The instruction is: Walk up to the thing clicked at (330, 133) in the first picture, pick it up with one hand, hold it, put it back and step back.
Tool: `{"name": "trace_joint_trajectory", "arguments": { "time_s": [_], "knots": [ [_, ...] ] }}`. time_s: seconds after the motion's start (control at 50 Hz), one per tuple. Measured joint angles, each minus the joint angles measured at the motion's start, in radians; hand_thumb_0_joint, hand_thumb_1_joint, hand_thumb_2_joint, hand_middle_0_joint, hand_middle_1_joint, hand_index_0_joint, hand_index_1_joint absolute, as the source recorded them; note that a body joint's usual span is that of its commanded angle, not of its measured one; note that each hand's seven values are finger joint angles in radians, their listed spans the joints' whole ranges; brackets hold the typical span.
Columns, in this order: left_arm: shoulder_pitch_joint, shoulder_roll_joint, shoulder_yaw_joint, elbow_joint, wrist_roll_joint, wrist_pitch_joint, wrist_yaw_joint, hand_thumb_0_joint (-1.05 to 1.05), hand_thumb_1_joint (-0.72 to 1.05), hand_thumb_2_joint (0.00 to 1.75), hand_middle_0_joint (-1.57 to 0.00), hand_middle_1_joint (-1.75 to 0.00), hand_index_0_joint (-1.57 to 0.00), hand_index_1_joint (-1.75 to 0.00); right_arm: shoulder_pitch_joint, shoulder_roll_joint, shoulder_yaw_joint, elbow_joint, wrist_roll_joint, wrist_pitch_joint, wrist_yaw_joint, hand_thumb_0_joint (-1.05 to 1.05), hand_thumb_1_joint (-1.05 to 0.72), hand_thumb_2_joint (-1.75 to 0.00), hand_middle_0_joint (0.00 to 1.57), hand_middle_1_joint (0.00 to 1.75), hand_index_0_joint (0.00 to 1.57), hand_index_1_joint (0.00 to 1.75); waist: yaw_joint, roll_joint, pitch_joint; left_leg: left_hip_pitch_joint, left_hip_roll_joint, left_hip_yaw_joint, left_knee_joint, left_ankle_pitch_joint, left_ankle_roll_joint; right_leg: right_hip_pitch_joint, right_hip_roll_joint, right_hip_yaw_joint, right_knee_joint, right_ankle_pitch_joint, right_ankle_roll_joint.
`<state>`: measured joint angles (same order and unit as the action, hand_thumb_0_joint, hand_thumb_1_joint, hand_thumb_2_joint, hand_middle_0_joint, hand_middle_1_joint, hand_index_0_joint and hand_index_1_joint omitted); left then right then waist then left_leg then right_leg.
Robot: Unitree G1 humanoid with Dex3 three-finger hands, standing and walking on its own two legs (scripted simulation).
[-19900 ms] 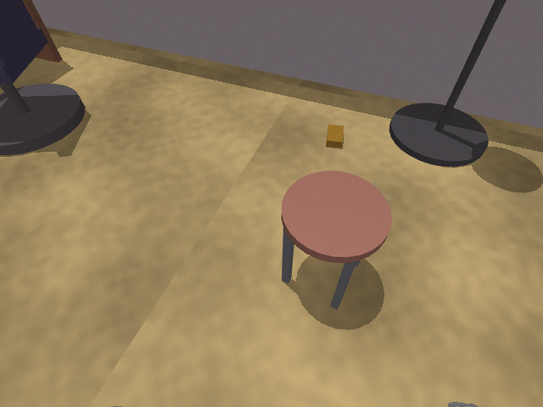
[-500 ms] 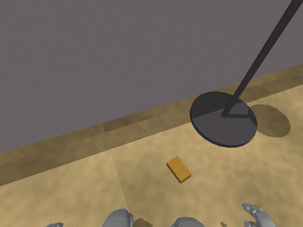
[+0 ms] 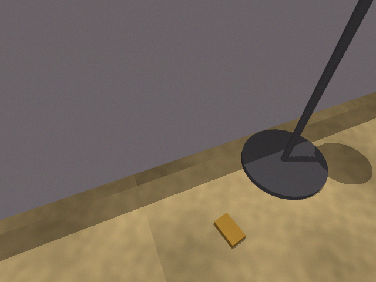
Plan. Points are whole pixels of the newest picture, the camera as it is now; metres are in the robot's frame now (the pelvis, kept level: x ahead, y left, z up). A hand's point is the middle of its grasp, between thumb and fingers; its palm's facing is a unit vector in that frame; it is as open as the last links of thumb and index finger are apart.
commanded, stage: walk up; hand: right
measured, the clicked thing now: (229, 229) +0.47 -0.20 -0.75
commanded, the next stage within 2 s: none
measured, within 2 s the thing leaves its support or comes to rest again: neither
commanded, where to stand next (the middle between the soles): +0.07 +0.00 m, yaw +0 degrees
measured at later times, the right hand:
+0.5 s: hand out of the picture +0.11 -0.23 -0.15, palm faces +0.02 +0.95 -0.32, open 7.4 cm
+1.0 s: hand out of the picture +0.10 -0.24 -0.15, palm faces +0.01 +0.94 -0.33, open 7.4 cm
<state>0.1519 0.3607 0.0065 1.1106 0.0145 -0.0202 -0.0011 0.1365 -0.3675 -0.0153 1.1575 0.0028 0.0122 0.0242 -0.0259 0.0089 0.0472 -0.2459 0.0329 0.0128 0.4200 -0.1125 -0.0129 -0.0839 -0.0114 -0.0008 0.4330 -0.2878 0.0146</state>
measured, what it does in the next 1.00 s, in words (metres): stands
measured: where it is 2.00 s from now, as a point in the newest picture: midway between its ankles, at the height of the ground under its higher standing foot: outside the picture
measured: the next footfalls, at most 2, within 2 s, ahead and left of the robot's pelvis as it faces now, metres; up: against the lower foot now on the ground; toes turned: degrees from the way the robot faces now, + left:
right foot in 1.84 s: +0.21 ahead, -0.11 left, +0.00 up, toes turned +2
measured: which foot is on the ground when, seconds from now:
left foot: down 0.00-1.00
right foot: down 0.00-1.00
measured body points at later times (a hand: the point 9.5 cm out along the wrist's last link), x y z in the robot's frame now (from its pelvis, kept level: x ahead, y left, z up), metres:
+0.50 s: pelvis +0.02 +0.01 +0.00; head +0.03 +0.02 +0.45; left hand +0.11 +0.32 -0.13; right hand +0.11 -0.28 -0.13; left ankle +0.08 +0.13 -0.74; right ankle -0.03 -0.13 -0.74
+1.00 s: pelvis +0.02 +0.01 +0.00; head +0.02 +0.01 +0.45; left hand +0.08 +0.31 -0.13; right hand +0.10 -0.29 -0.12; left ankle +0.08 +0.13 -0.74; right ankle -0.03 -0.13 -0.74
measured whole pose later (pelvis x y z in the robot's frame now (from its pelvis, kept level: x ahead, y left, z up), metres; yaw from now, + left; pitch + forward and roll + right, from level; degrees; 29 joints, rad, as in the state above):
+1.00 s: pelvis +0.02 +0.01 +0.00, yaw +1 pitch -3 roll -1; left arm 0.14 0.35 0.01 1.12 0.02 -0.01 0.00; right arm 0.08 -0.34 -0.03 1.14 -0.01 0.01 0.02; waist -0.01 -0.01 0.06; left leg -0.22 0.02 0.01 0.37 -0.11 0.00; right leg -0.03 -0.02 -0.01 0.34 -0.26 0.03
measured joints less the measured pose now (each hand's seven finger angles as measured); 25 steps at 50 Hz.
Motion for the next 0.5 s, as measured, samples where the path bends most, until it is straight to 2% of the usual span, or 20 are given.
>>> {"name": "trace_joint_trajectory", "arguments": {
  "time_s": [0.24, 0.5],
  "knots": [
    [-0.083, -0.001, 0.005, -0.01, -0.011, 0.006, 0.0, 0.0, 0.9, 0.9, -0.21, -0.3, -0.2, -0.3, -0.034, 0.034, -0.001, 0.005, -0.006, -0.015, -0.009, 0.0, -0.9, -0.9, 0.2, 0.3, 0.2, 0.3, -0.008, -0.04, 0.014, 0.008, -0.01, 0.019, -0.02, -0.011, 0.014, 0.02, -0.013, 0.016, -0.059, 0.016, 0.016],
    [-0.062, 0.006, 0.008, 0.018, -0.004, 0.016, 0.003, 0.0, 0.9, 0.9, -0.2, -0.3, -0.2, -0.3, -0.079, 0.047, -0.01, -0.017, -0.011, -0.016, -0.013, 0.0, -0.9, -0.9, 0.2, 0.3, 0.2, 0.3, 0.02, -0.018, 0.008, 0.028, -0.024, 0.02, -0.045, -0.006, 0.02, 0.041, -0.027, 0.013, -0.081, 0.019, 0.023]
  ]
}}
